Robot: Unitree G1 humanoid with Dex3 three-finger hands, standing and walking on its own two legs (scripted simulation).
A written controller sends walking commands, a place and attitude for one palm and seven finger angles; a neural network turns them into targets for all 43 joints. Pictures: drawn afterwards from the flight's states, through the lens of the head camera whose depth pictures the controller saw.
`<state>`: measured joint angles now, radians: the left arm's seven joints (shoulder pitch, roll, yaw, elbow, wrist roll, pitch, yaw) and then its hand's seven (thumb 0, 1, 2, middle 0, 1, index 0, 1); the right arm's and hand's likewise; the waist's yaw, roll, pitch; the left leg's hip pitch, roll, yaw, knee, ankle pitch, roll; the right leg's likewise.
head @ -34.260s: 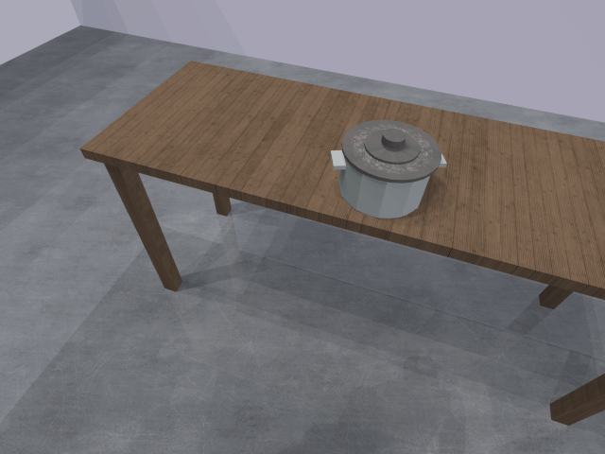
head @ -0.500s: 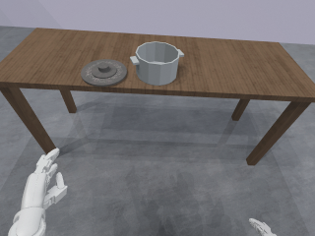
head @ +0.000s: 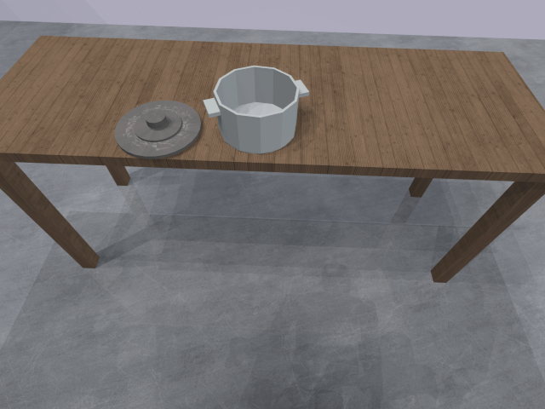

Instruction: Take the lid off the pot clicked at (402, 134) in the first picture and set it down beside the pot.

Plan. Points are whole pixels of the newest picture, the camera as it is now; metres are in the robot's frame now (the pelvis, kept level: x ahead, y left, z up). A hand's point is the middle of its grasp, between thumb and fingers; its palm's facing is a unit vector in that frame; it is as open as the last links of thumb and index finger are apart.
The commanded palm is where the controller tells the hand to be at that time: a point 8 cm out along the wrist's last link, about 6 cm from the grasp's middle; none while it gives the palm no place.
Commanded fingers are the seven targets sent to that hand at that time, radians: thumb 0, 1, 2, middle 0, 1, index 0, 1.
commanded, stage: stop stepping back and stand still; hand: left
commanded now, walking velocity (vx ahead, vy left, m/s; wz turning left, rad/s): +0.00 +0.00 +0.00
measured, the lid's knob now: (156, 119) +0.72 +0.28 -0.05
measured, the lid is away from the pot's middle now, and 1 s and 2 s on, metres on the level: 0.24 0.24 0.24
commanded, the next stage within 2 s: let the arm hang, fingers relaxed in 0.32 s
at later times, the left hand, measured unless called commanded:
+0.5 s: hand out of the picture +0.06 +0.17 -0.18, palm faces +0.05 -0.98 -0.19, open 7.3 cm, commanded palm none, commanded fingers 0.00 0.90 0.90 -0.20 -0.30 -0.20 -0.30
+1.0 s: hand out of the picture +0.06 +0.18 -0.17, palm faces +0.05 -0.98 -0.20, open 7.3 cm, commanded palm none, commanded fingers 0.00 0.90 0.90 -0.20 -0.30 -0.20 -0.30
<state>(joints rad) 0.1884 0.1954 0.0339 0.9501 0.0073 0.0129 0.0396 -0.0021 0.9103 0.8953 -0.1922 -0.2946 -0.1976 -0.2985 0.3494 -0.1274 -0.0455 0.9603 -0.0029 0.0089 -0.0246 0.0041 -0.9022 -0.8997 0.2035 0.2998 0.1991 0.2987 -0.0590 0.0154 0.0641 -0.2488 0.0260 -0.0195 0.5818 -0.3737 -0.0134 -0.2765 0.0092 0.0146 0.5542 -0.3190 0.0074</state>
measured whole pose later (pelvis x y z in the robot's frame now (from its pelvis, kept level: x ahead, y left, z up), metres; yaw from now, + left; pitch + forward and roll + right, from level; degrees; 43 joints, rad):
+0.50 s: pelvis +0.02 -0.01 +0.00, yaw +0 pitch +0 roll -1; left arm 0.23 0.16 0.05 1.03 0.01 0.01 0.04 0.01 0.92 0.90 -0.20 -0.30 -0.20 -0.30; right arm 0.28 -0.14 -0.06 1.02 -0.01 0.01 -0.04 0.00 -0.91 -0.90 0.20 0.30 0.20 0.30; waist -0.01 -0.01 0.06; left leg -0.14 0.04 -0.02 0.53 -0.39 -0.02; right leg -0.17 0.02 0.01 0.52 -0.34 0.00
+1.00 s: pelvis +0.02 +0.00 +0.00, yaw +0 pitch -1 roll -1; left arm 0.23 0.16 0.05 1.05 0.01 0.01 0.05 0.01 0.92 0.90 -0.20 -0.30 -0.20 -0.30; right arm 0.32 -0.09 -0.05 1.07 0.00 0.00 -0.04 0.00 -0.90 -0.90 0.20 0.30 0.20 0.30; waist -0.02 -0.01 0.07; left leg -0.13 0.03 -0.01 0.51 -0.38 -0.01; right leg -0.17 0.01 0.02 0.50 -0.32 0.01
